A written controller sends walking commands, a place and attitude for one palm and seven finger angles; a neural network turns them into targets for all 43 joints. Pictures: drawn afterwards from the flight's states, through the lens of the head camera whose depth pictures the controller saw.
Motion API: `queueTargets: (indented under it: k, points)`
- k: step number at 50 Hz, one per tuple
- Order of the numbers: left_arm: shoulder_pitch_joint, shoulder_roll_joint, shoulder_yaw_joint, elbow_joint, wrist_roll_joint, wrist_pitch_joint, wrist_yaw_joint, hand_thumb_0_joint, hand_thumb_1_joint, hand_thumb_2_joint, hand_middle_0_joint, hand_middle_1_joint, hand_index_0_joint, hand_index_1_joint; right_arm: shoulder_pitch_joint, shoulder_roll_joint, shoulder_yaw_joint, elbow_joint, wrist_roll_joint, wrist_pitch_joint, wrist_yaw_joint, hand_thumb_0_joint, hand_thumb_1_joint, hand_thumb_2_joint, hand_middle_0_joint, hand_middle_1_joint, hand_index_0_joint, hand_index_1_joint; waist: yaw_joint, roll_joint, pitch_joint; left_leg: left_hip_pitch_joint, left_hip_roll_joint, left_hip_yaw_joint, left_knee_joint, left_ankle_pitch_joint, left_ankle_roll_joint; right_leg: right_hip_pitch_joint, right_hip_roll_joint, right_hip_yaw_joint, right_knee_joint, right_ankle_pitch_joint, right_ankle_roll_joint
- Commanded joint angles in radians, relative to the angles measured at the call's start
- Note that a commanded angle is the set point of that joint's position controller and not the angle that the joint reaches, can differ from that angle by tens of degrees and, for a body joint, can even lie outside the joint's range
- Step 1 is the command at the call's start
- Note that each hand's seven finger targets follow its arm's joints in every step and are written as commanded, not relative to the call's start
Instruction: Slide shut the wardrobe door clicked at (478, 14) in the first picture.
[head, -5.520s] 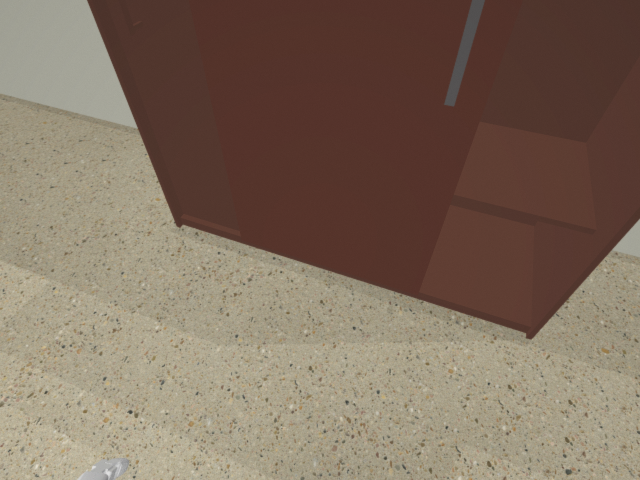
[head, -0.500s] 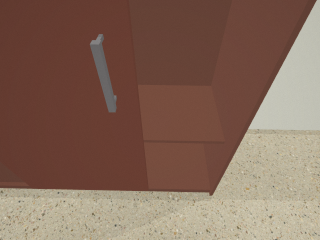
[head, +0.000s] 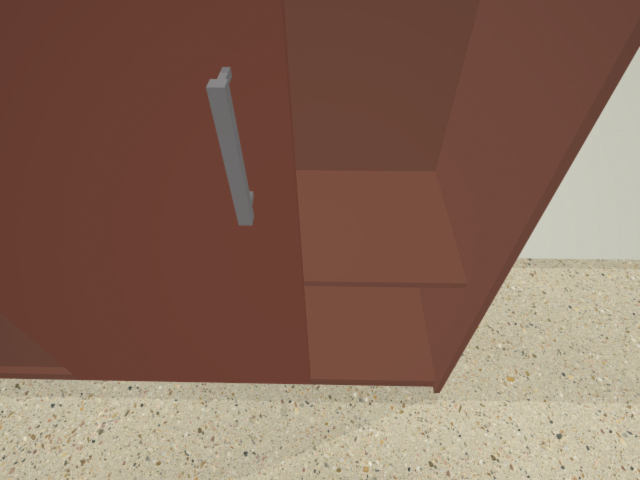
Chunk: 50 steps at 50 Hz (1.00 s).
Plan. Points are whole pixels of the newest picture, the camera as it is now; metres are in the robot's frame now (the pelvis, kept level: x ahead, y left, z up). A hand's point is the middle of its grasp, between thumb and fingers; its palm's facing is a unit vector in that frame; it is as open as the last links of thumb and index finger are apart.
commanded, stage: come to a stop and stand still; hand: left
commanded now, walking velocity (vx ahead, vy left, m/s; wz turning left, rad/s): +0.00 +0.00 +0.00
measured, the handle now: (236, 153) +0.49 +0.15 +0.16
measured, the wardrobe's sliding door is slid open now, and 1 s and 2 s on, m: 0.39 0.39 0.39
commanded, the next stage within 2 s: look again from close up in 0.42 s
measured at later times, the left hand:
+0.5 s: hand out of the picture +0.00 +0.16 -0.17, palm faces +0.03 -0.98 -0.18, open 7.4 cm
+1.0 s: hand out of the picture +0.00 +0.15 -0.17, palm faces +0.04 -0.98 -0.17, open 7.4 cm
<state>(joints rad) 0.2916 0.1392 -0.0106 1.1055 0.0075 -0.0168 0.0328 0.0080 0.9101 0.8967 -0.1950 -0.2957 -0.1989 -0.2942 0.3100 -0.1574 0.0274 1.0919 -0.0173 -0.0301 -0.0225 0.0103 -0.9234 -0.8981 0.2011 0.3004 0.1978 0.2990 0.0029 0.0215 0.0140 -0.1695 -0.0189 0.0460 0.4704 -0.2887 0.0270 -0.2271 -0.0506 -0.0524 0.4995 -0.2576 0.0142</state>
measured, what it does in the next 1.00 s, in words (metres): stands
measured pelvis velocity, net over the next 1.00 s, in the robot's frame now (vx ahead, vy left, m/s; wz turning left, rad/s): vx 0.02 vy -0.01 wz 0.00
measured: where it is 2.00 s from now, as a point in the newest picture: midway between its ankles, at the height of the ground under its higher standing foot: outside the picture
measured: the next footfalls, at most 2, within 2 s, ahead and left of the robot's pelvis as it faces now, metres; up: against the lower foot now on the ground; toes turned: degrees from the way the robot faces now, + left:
none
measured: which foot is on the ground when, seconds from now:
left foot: down 0.00-1.00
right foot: down 0.00-1.00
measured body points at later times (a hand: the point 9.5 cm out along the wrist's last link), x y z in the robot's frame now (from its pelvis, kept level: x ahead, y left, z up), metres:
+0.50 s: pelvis +0.01 +0.00 +0.00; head +0.03 -0.01 +0.45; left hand +0.00 +0.21 -0.16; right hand +0.01 -0.22 -0.16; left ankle -0.02 +0.10 -0.74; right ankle +0.01 -0.13 -0.74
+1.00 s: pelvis +0.02 -0.01 +0.00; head +0.03 -0.01 +0.45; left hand +0.00 +0.20 -0.16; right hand +0.00 -0.22 -0.16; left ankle -0.02 +0.10 -0.74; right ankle +0.01 -0.13 -0.74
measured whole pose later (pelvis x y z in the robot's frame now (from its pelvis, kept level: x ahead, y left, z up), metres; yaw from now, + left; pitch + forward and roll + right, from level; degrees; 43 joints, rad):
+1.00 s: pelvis +0.02 -0.01 +0.00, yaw +0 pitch -1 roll +0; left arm 0.31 0.12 -0.01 1.13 0.01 -0.02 0.04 0.01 0.91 0.90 -0.19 -0.30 -0.20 -0.29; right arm 0.30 -0.13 0.02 1.15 -0.01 -0.03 -0.03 0.00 -0.91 -0.90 0.20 0.30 0.20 0.30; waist 0.01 0.00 0.03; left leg -0.12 0.00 0.04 0.42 -0.29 0.01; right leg -0.18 -0.03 -0.06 0.46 -0.26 0.00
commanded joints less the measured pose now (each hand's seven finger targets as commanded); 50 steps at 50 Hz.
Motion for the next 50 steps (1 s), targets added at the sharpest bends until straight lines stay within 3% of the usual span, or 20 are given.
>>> queueTargets:
  k: [1, 13, 50]
  points:
    - [0.063, 0.095, 0.02, -0.02, 0.003, -0.01, 0.002, 0.0, 0.9, 0.9, -0.2, -0.3, -0.2, -0.3, 0.053, -0.09, -0.018, -0.017, 0.003, -0.016, -0.007, 0.0, -0.9, -0.9, 0.2, 0.3, 0.2, 0.3, 0.008, -0.015, 0.051, -0.09, 0.115, -0.104, -0.133, 0.158, 0.015, 0.044, -0.053, 0.063, -0.066, 0.114, -0.043]
    - [0.065, 0.095, 0.021, -0.006, 0.003, -0.01, 0.005, 0.0, 0.9, 0.9, -0.2, -0.3, -0.2, -0.3, 0.05, -0.081, -0.02, 0.017, 0.006, -0.016, -0.012, 0.0, -0.9, -0.9, 0.2, 0.3, 0.2, 0.3, 0.004, -0.02, 0.034, -0.031, 0.116, -0.087, -0.117, 0.247, 0.012, 0.059, -0.061, 0.067, -0.072, 0.2, -0.042]
    - [0.098, 0.076, 0.021, 0.0, 0.004, -0.011, 0.007, 0.0, 0.9, 0.9, -0.2, -0.3, -0.2, -0.3, 0.068, -0.055, -0.019, 0.04, 0.009, -0.01, -0.015, 0.0, -0.9, -0.9, 0.2, 0.3, 0.2, 0.3, 0.007, -0.027, 0.054, -0.032, 0.112, -0.083, -0.124, 0.216, 0.005, 0.068, -0.062, 0.075, -0.107, 0.198, -0.051]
